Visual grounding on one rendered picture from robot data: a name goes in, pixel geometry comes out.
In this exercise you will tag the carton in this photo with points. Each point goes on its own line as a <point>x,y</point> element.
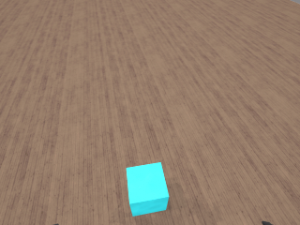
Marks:
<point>147,189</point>

